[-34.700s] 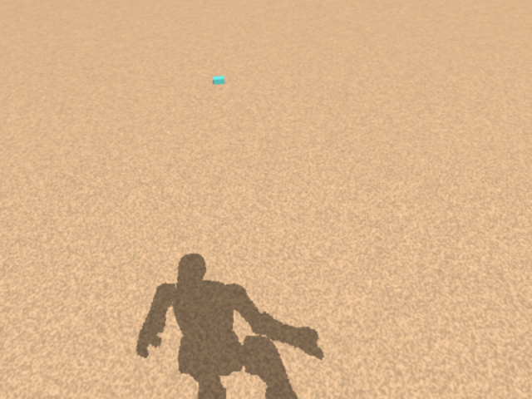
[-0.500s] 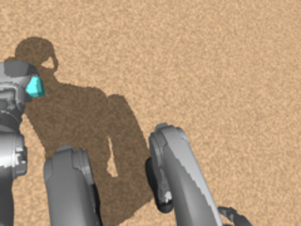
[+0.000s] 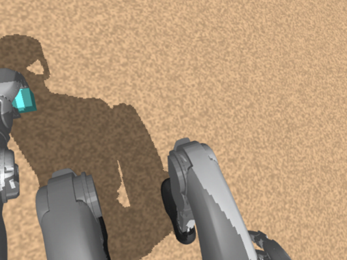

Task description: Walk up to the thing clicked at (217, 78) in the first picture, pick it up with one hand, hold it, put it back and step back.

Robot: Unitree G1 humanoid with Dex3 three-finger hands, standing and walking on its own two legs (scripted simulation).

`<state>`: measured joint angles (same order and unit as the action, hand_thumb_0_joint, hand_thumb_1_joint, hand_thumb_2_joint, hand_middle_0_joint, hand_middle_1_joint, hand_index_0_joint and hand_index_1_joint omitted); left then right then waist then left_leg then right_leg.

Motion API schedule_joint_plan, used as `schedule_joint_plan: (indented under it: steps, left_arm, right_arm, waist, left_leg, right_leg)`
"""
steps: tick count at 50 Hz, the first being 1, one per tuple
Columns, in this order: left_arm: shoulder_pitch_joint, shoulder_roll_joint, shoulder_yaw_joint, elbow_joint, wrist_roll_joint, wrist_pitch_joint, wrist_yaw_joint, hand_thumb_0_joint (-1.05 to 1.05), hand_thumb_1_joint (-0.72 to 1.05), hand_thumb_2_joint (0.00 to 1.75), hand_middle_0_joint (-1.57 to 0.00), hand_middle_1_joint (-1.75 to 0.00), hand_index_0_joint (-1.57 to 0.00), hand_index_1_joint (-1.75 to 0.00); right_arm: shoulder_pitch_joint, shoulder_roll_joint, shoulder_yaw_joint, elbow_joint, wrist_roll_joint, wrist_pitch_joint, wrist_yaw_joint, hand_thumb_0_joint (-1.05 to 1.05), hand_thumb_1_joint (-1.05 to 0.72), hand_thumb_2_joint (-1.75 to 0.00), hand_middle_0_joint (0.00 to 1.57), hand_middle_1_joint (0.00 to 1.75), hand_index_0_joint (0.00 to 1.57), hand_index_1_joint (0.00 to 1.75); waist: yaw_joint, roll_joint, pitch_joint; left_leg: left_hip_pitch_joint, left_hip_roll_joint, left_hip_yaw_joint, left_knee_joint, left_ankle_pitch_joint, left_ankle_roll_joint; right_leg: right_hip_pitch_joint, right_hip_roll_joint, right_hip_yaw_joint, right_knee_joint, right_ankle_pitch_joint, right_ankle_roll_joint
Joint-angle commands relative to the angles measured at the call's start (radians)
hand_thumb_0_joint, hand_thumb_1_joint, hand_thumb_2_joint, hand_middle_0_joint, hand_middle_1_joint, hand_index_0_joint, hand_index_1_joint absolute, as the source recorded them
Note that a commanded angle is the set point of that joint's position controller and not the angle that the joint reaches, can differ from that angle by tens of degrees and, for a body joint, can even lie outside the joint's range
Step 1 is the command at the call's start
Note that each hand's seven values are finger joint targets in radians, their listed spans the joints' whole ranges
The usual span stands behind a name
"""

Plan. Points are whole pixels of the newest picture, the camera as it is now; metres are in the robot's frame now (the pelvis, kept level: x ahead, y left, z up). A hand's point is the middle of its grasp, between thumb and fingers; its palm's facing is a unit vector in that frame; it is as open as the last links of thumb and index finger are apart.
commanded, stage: lower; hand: left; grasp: from above
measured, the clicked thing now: (13, 102) +0.50 +0.27 -0.22
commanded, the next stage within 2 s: rest in 0.08 s
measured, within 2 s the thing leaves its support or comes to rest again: rests again in 1.06 s
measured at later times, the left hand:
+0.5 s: hand (18, 106) +0.49 +0.26 -0.24, palm faces -0.48 -0.07 -0.87, open 7.3 cm
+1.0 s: hand (21, 110) +0.49 +0.27 -0.26, palm faces -0.48 -0.09 -0.87, open 7.3 cm
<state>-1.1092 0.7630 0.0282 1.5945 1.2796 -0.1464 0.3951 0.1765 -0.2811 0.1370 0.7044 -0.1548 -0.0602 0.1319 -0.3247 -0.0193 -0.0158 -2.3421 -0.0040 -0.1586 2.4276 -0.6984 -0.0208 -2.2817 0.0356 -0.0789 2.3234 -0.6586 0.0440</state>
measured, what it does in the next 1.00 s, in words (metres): stands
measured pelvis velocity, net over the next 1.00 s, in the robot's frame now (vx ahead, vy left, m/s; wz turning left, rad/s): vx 0.00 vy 0.01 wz -0.08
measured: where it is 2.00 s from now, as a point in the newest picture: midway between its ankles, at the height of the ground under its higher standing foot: (142, 238)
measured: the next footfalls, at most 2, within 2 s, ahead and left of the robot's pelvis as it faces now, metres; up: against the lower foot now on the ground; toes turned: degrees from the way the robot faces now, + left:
none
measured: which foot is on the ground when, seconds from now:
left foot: down 0.00-1.00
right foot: down 0.00-1.00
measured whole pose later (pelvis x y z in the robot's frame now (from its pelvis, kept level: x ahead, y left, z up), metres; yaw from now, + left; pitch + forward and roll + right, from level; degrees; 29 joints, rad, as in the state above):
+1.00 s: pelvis +0.00 +0.01 -0.02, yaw -5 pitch +32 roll -13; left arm -1.12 0.95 0.11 1.71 1.32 -0.18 0.56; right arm 0.16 -0.33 0.25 0.67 -0.24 -0.16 0.21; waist -0.40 -0.10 0.13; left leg -2.36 0.00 -0.24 2.53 -0.74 -0.02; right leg -2.28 0.06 -0.14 2.36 -0.66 0.06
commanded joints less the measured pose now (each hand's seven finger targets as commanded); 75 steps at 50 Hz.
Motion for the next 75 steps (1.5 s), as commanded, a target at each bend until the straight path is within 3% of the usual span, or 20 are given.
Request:
schedule_joint_plan:
  steps: [1, 5, 7, 10, 18, 21, 23, 27, 33, 36, 39, 42, 47, 50, 53, 55, 57, 59, 68, 75]
  left_arm:
    - [-0.359, 0.214, 0.029, -0.138, -0.002, -0.015, 0.065, 0.0, 0.84, 0.26, -1.19, -0.24, -1.22, -0.22]
    - [-0.363, 0.25, 0.038, -0.139, 0.003, -0.022, 0.085, 0.0, 0.84, 0.27, -1.19, -0.26, -1.21, -0.23]
    - [-0.349, 0.276, 0.052, -0.156, 0.006, -0.019, 0.102, 0.0, 0.85, 0.28, -1.2, -0.27, -1.22, -0.25]
    - [-0.346, 0.243, 0.05, -0.129, 0.015, -0.014, 0.111, 0.0, 0.84, 0.3, -1.18, -0.24, -1.2, -0.22]
    - [-0.328, 0.274, 0.049, -0.097, 0.001, -0.005, 0.137, 0.0, 0.8, 0.24, -1.15, -0.22, -1.17, -0.19]
    - [-0.336, 0.288, 0.056, -0.065, -0.001, -0.009, 0.139, 0.0, 0.81, 0.23, -1.15, -0.22, -1.18, -0.19]
    - [-0.316, 0.307, 0.065, -0.084, 0.006, -0.011, 0.145, 0.0, 0.81, 0.22, -1.16, -0.2, -1.18, -0.17]
    - [-0.323, 0.292, 0.056, -0.049, 0.009, -0.012, 0.161, 0.0, 0.83, 0.21, -1.16, -0.21, -1.19, -0.18]
    - [-0.311, 0.373, 0.114, -0.048, 0.022, -0.015, 0.182, 0.0, 0.84, 0.22, -1.17, -0.23, -1.2, -0.19]
    - [-0.299, 0.355, 0.109, -0.019, 0.024, -0.017, 0.183, 0.0, 0.83, 0.23, -1.16, -0.23, -1.19, -0.2]
    - [-0.323, 0.36, 0.09, -0.062, 0.015, -0.031, 0.188, 0.0, 0.83, 0.21, -1.16, -0.22, -1.19, -0.19]
    - [-0.305, 0.351, 0.079, 0.006, 0.018, -0.031, 0.19, 0.0, 0.82, 0.22, -1.16, -0.22, -1.18, -0.19]
    - [-0.305, 0.397, 0.1, -0.024, 0.027, -0.04, 0.212, 0.0, 0.83, 0.22, -1.15, -0.23, -1.18, -0.2]
    - [-0.308, 0.357, 0.059, 0.032, 0.021, -0.038, 0.221, 0.0, 0.82, 0.21, -1.14, -0.25, -1.18, -0.21]
    - [-0.3, 0.411, 0.091, 0.0, 0.022, -0.034, 0.233, 0.0, 0.83, 0.21, -1.16, -0.21, -1.19, -0.18]
    - [-0.299, 0.373, 0.067, 0.062, 0.03, -0.026, 0.231, 0.0, 0.85, 0.19, -1.17, -0.22, -1.2, -0.19]
    - [-0.309, 0.402, 0.084, 0.043, 0.02, -0.025, 0.233, 0.0, 0.84, 0.2, -1.16, -0.22, -1.19, -0.19]
    - [-0.32, 0.398, 0.062, 0.031, 0.018, -0.026, 0.23, 0.0, 0.83, 0.19, -1.15, -0.23, -1.19, -0.19]
    - [-0.308, 0.455, 0.088, 0.03, 0.009, -0.028, 0.237, 0.0, 0.84, 0.2, -1.17, -0.21, -1.2, -0.18]
    - [-0.286, 0.407, 0.048, 0.087, 0.005, -0.03, 0.242, 0.0, 0.8, 0.21, -1.15, -0.2, -1.18, -0.17]
  right_arm:
    - [0.23, -0.274, -0.078, -0.001, -0.007, -0.01, -0.008, 0.0, -0.9, -0.9, 0.2, 0.3, 0.2, 0.3]
    - [0.232, -0.275, -0.066, 0.0, -0.018, -0.022, 0.001, 0.0, -0.91, -0.9, 0.2, 0.3, 0.2, 0.3]
    - [0.219, -0.275, -0.061, -0.002, -0.018, -0.021, 0.001, 0.0, -0.91, -0.9, 0.2, 0.3, 0.2, 0.3]
    - [0.236, -0.287, -0.064, -0.001, -0.027, -0.03, 0.005, 0.0, -0.89, -0.89, 0.2, 0.3, 0.2, 0.3]
    - [0.227, -0.295, -0.041, 0.002, -0.032, -0.048, 0.021, 0.0, -0.89, -0.89, 0.2, 0.3, 0.2, 0.3]
    - [0.221, -0.312, -0.031, -0.008, -0.04, -0.061, 0.03, 0.0, -0.9, -0.9, 0.2, 0.3, 0.2, 0.3]
    - [0.228, -0.318, -0.026, -0.007, -0.04, -0.062, 0.03, 0.0, -0.89, -0.9, 0.2, 0.3, 0.2, 0.3]
    - [0.213, -0.325, -0.02, -0.016, -0.045, -0.073, 0.04, 0.0, -0.9, -0.9, 0.2, 0.3, 0.2, 0.3]
    - [0.219, -0.347, -0.017, -0.008, -0.062, -0.077, 0.052, 0.0, -0.9, -0.9, 0.2, 0.3, 0.2, 0.3]
    - [0.219, -0.351, -0.007, -0.013, -0.071, -0.086, 0.058, 0.0, -0.9, -0.9, 0.2, 0.3, 0.2, 0.3]
    - [0.2, -0.349, -0.002, -0.021, -0.068, -0.091, 0.062, 0.0, -0.9, -0.9, 0.2, 0.3, 0.2, 0.3]
    - [0.202, -0.362, 0.0, -0.012, -0.072, -0.096, 0.065, 0.0, -0.9, -0.9, 0.2, 0.3, 0.2, 0.3]
    - [0.206, -0.362, 0.011, -0.008, -0.078, -0.104, 0.071, 0.0, -0.9, -0.9, 0.2, 0.3, 0.2, 0.3]
    - [0.182, -0.359, 0.023, -0.012, -0.079, -0.112, 0.078, 0.0, -0.9, -0.9, 0.2, 0.3, 0.2, 0.3]
    - [0.19, -0.371, 0.026, -0.01, -0.077, -0.114, 0.079, 0.0, -0.9, -0.9, 0.2, 0.3, 0.2, 0.3]
    - [0.173, -0.378, 0.033, -0.022, -0.087, -0.123, 0.085, 0.0, -0.9, -0.9, 0.2, 0.3, 0.2, 0.3]
    - [0.182, -0.379, 0.04, -0.019, -0.084, -0.127, 0.089, 0.0, -0.9, -0.9, 0.2, 0.3, 0.2, 0.3]
    - [0.171, -0.378, 0.045, -0.03, -0.082, -0.138, 0.092, 0.0, -0.9, -0.9, 0.2, 0.3, 0.2, 0.3]
    - [0.165, -0.396, 0.054, -0.033, -0.078, -0.15, 0.097, 0.0, -0.9, -0.9, 0.2, 0.3, 0.2, 0.3]
    - [0.163, -0.393, 0.067, -0.033, -0.082, -0.15, 0.099, 0.0, -0.9, -0.9, 0.2, 0.3, 0.2, 0.3]
  waist:
    - [-0.031, 0.371, -0.674]
    - [-0.035, 0.359, -0.657]
    - [-0.011, 0.398, -0.702]
    - [-0.052, 0.384, -0.661]
    - [-0.05, 0.399, -0.655]
    - [-0.078, 0.362, -0.593]
    - [-0.054, 0.4, -0.624]
    - [-0.081, 0.419, -0.602]
    - [-0.088, 0.443, -0.587]
    - [-0.112, 0.417, -0.537]
    - [-0.095, 0.444, -0.591]
    - [-0.124, 0.417, -0.528]
    - [-0.114, 0.435, -0.537]
    - [-0.133, 0.437, -0.518]
    - [-0.112, 0.457, -0.551]
    - [-0.142, 0.436, -0.48]
    - [-0.146, 0.424, -0.476]
    - [-0.14, 0.437, -0.487]
    - [-0.138, 0.448, -0.481]
    - [-0.157, 0.41, -0.447]
  left_leg:
    - [0.509, -0.001, 0.095, -0.227, 0.219, 0.04]
    - [0.467, 0.003, 0.098, -0.202, 0.197, 0.048]
    - [0.489, 0.004, 0.099, -0.205, 0.213, 0.043]
    - [0.5, 0.004, 0.089, -0.196, 0.22, 0.038]
    - [0.495, 0.01, 0.079, -0.185, 0.239, 0.04]
    - [0.453, 0.013, 0.073, -0.16, 0.224, 0.044]
    - [0.48, 0.01, 0.072, -0.174, 0.253, 0.036]
    - [0.499, 0.015, 0.059, -0.169, 0.246, 0.03]
    - [0.505, 0.02, 0.05, -0.164, 0.259, 0.028]
    - [0.487, 0.022, 0.048, -0.147, 0.25, 0.031]
    - [0.503, 0.024, 0.045, -0.155, 0.25, 0.03]
    - [0.489, 0.027, 0.037, -0.141, 0.231, 0.03]
    - [0.503, 0.029, 0.035, -0.154, 0.238, 0.03]
    - [0.492, 0.033, 0.031, -0.141, 0.235, 0.03]
    - [0.518, 0.032, 0.026, -0.159, 0.269, 0.025]
    - [0.497, 0.034, 0.022, -0.137, 0.247, 0.024]
    - [0.475, 0.033, 0.026, -0.134, 0.234, 0.032]
    - [0.477, 0.034, 0.028, -0.139, 0.218, 0.035]
    - [0.473, 0.04, 0.016, -0.145, 0.206, 0.031]
    - [0.456, 0.042, 0.01, -0.138, 0.215, 0.032]
  right_leg:
    - [0.372, 0.02, -0.108, -0.193, 0.243, -0.078]
    - [0.393, 0.028, -0.108, -0.198, 0.237, -0.071]
    - [0.403, 0.03, -0.106, -0.185, 0.25, -0.074]
    - [0.366, 0.025, -0.123, -0.177, 0.249, -0.076]
    - [0.404, 0.036, -0.127, -0.168, 0.278, -0.073]
    - [0.387, 0.037, -0.136, -0.169, 0.265, -0.074]
    - [0.409, 0.036, -0.137, -0.169, 0.278, -0.078]
    - [0.374, 0.039, -0.152, -0.153, 0.275, -0.081]
    - [0.393, 0.043, -0.16, -0.155, 0.286, -0.081]
    - [0.385, 0.044, -0.164, -0.159, 0.284, -0.077]
    - [0.417, 0.046, -0.161, -0.158, 0.288, -0.076]
    - [0.377, 0.048, -0.175, -0.154, 0.274, -0.076]
    - [0.404, 0.05, -0.177, -0.157, 0.283, -0.069]
    - [0.401, 0.055, -0.176, -0.148, 0.294, -0.07]
    - [0.421, 0.056, -0.18, -0.146, 0.31, -0.071]
    - [0.373, 0.052, -0.188, -0.141, 0.293, -0.072]
    - [0.399, 0.056, -0.183, -0.152, 0.29, -0.066]
    - [0.415, 0.061, -0.177, -0.159, 0.281, -0.065]
    - [0.426, 0.064, -0.183, -0.157, 0.266, -0.067]
    - [0.421, 0.066, -0.19, -0.155, 0.282, -0.062]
